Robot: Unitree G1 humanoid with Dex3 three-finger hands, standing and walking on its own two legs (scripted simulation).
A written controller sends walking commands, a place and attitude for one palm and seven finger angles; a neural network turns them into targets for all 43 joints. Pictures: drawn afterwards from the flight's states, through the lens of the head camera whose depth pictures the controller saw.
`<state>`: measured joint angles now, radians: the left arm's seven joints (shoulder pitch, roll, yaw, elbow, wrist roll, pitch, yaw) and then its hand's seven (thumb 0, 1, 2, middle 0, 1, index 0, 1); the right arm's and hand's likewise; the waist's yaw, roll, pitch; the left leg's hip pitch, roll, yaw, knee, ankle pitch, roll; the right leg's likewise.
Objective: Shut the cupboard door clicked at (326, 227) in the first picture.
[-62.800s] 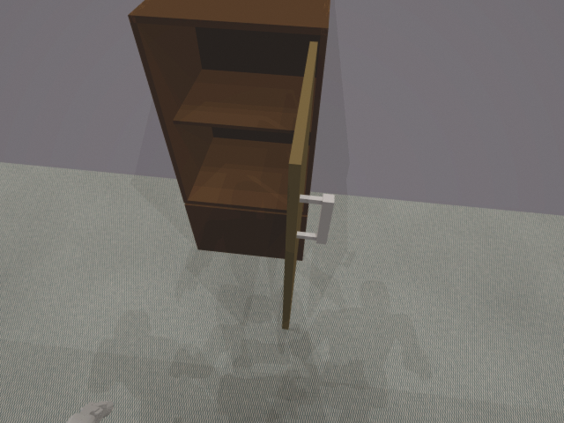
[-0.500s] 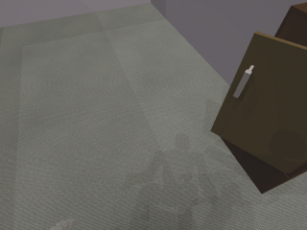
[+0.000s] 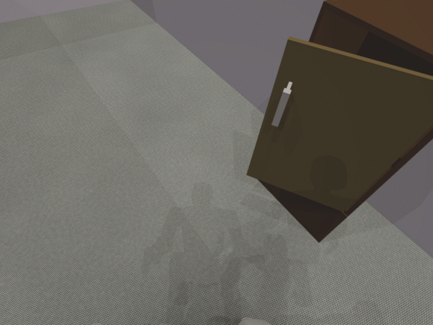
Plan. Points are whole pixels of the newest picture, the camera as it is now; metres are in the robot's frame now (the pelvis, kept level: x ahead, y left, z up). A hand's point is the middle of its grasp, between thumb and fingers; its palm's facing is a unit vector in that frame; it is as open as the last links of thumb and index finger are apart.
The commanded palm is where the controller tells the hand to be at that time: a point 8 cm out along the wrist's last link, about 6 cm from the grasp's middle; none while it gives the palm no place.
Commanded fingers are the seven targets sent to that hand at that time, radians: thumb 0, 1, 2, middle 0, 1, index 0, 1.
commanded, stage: turn to face it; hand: left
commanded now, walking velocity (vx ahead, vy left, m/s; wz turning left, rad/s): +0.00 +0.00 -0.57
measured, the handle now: (282, 104) +0.69 -0.14 -0.01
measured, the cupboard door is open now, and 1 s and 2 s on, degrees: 30 30 30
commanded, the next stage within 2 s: take the last steps up to it in 0.54 s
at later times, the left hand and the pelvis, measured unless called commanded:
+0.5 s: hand out of the picture +0.12 +0.14 -0.14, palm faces -0.22 -0.94 -0.27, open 7.4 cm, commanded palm none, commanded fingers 0.00 0.90 0.90 -0.20 -0.30 -0.20 -0.30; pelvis +0.00 -0.03 +0.01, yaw -14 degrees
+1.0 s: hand (145, 311) +0.16 +0.15 -0.16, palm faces -0.35 -0.92 -0.18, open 7.4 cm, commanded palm none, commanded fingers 0.00 0.90 0.90 -0.20 -0.30 -0.20 -0.30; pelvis +0.04 -0.02 +0.02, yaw -22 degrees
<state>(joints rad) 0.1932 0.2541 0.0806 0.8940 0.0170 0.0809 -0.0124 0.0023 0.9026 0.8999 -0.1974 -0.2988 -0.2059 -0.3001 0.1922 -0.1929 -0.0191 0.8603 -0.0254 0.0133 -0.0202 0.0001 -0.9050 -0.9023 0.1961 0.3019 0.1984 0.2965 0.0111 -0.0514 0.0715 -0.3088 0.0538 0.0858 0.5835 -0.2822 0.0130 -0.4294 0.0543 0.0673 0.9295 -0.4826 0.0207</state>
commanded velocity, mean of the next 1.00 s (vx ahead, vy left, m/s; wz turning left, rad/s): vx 0.11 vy -0.04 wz -0.26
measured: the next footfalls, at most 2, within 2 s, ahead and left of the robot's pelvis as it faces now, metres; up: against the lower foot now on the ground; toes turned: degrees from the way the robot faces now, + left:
right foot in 0.32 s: +0.00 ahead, -0.14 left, +0.00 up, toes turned -14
left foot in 0.72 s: +0.10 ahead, +0.07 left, +0.00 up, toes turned -14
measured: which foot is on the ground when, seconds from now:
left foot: down 0.00-0.32, up 0.34-0.70, down 0.72-1.00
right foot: up 0.00-0.30, down 0.32-0.72, up 0.74-1.00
